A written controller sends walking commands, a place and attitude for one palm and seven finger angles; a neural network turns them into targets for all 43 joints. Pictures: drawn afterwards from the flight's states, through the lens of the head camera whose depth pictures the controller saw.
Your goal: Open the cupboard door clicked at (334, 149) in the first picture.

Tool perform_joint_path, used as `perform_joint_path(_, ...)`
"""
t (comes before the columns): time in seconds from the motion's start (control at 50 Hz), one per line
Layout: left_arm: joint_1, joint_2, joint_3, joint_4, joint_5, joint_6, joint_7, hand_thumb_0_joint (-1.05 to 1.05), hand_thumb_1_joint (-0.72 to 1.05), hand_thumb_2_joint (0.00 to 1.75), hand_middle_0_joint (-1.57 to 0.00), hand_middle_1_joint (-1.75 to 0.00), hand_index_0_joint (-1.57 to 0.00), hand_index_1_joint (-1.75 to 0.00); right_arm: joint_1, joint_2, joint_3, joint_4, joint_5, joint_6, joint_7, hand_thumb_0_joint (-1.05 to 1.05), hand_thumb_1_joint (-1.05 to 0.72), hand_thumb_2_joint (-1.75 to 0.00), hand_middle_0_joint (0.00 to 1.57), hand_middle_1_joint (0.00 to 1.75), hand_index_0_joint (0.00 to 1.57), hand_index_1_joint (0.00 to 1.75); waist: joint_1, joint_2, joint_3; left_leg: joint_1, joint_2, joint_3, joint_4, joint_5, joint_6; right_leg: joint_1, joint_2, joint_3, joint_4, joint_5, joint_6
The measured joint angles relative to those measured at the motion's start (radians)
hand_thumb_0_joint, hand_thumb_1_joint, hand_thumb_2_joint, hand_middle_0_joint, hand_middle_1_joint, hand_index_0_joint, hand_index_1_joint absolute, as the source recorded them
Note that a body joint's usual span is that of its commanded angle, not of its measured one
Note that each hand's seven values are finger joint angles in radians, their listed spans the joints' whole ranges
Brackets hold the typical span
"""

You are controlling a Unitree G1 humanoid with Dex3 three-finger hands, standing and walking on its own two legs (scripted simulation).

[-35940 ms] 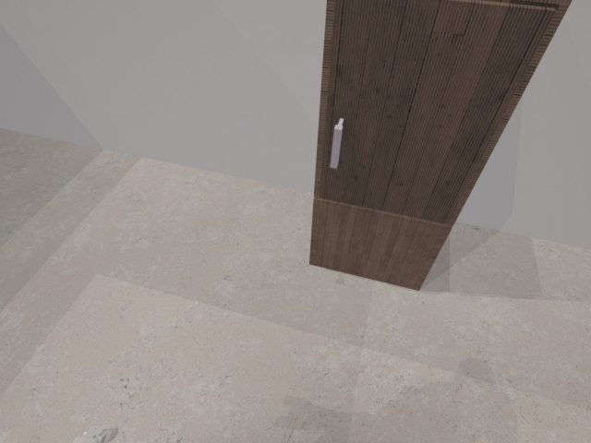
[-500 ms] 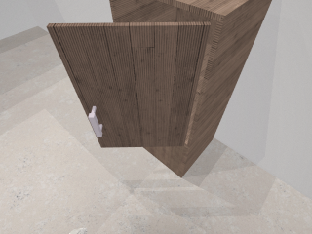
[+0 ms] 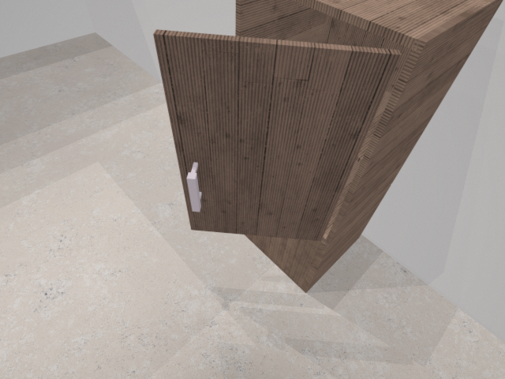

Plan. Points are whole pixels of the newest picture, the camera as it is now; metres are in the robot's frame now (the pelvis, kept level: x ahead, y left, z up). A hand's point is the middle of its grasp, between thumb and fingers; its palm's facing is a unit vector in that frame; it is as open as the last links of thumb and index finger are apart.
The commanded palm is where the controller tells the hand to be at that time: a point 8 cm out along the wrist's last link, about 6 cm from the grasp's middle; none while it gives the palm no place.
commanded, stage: come to a stop and stand still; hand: left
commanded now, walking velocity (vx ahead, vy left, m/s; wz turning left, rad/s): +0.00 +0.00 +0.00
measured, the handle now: (195, 187) +0.54 +0.18 -0.11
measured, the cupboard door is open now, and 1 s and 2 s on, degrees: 42 42 42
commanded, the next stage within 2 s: look again from close up in 0.34 s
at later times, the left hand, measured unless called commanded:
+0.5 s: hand out of the picture -0.04 +0.16 -0.18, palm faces +0.00 -0.99 -0.15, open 7.3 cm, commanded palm none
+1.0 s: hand out of the picture -0.05 +0.19 -0.18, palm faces +0.04 -0.98 -0.18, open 7.3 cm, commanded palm none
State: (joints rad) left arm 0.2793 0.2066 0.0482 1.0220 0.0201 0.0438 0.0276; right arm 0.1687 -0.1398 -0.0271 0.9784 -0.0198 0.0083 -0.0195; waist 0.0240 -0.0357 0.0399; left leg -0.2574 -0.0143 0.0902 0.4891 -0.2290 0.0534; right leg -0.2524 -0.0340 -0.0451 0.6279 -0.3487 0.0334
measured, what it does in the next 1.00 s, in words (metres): steps on the spot: right foot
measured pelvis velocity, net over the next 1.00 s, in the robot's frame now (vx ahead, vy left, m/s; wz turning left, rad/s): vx -0.05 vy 0.02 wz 0.02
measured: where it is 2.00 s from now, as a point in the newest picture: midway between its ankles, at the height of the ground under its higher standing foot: outside the picture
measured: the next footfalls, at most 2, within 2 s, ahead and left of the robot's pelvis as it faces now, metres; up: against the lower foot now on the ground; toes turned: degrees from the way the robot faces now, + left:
right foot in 0.02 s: +0.04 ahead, -0.08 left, +0.00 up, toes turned +5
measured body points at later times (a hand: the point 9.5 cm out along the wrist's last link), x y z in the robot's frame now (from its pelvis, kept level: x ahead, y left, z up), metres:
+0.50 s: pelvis -0.03 +0.01 +0.00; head -0.01 +0.02 +0.45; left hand -0.04 +0.21 -0.16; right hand -0.06 -0.21 -0.15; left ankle +0.02 +0.09 -0.74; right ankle -0.02 -0.12 -0.74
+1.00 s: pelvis -0.05 +0.02 +0.00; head -0.06 +0.03 +0.45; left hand -0.06 +0.24 -0.16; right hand -0.01 -0.22 -0.15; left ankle +0.02 +0.09 -0.74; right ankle -0.02 -0.12 -0.74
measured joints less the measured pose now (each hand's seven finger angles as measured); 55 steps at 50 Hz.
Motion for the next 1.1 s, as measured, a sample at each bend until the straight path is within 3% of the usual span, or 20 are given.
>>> perform_joint_path(0.06, 0.027, -0.017, -0.018, 0.038, -0.002, -0.018, 0.005, 0.00, 0.91, 0.90, -0.20, -0.30, -0.20, -0.29, -0.005, 0.001, 0.001, 0.027, 0.014, 0.000, 0.003, 0.00, -0.91, -0.90, 0.20, 0.30, 0.20, 0.30, 0.005, 0.019, 0.002, -0.006, -0.004, 0.009, 0.005, 0.001, -0.005, 0.062, 0.004, 0.011, -0.137, 0.044, -0.027)
perform_joint_path(0.22, 0.064, -0.071, -0.050, 0.096, -0.005, -0.031, 0.001, 0.00, 0.91, 0.90, -0.20, -0.30, -0.20, -0.29, 0.026, -0.028, 0.001, 0.099, 0.014, -0.002, 0.002, -0.01, -0.94, -0.90, 0.20, 0.30, 0.20, 0.30, -0.013, 0.035, -0.007, 0.044, -0.003, 0.012, -0.092, 0.062, -0.003, 0.096, 0.009, 0.014, -0.205, 0.104, -0.022)
perform_joint_path(0.44, 0.042, -0.089, -0.049, 0.100, -0.006, -0.041, 0.004, 0.00, 0.91, 0.90, -0.20, -0.30, -0.20, -0.29, 0.136, 0.004, 0.013, 0.175, 0.008, 0.007, 0.002, 0.00, -0.92, -0.90, 0.20, 0.30, 0.20, 0.30, -0.029, 0.012, -0.016, 0.041, -0.005, 0.005, -0.119, 0.090, -0.004, 0.093, 0.009, 0.006, -0.227, 0.128, -0.023)
perform_joint_path(0.58, 0.036, -0.082, -0.065, 0.070, -0.006, -0.070, 0.021, 0.00, 0.91, 0.90, -0.21, -0.30, -0.20, -0.29, 0.170, 0.012, 0.031, 0.110, 0.007, -0.019, 0.008, 0.00, -0.91, -0.90, 0.20, 0.30, 0.20, 0.30, -0.058, 0.040, 0.004, -0.026, 0.008, -0.011, 0.012, 0.040, 0.006, 0.058, 0.017, -0.010, -0.152, 0.101, -0.023)
perform_joint_path(0.78, 0.049, -0.053, -0.047, 0.002, 0.001, -0.052, 0.017, 0.00, 0.91, 0.90, -0.20, -0.30, -0.20, -0.29, 0.152, -0.005, 0.017, 0.070, -0.001, 0.001, 0.012, 0.02, -0.93, -0.90, 0.20, 0.30, 0.20, 0.30, -0.042, 0.039, -0.045, -0.050, -0.014, -0.008, 0.024, 0.045, 0.020, 0.020, -0.007, -0.008, -0.104, 0.085, -0.017)
perform_joint_path(1.1, 0.104, -0.036, -0.052, 0.028, 0.003, -0.048, 0.004, 0.00, 0.91, 0.90, -0.20, -0.30, -0.20, -0.29, 0.095, -0.032, 0.020, 0.070, 0.004, -0.012, 0.017, 0.00, -0.91, -0.90, 0.20, 0.30, 0.20, 0.30, -0.023, 0.011, -0.057, -0.034, -0.011, -0.009, -0.030, 0.077, 0.014, 0.036, 0.001, -0.008, -0.160, 0.119, -0.018)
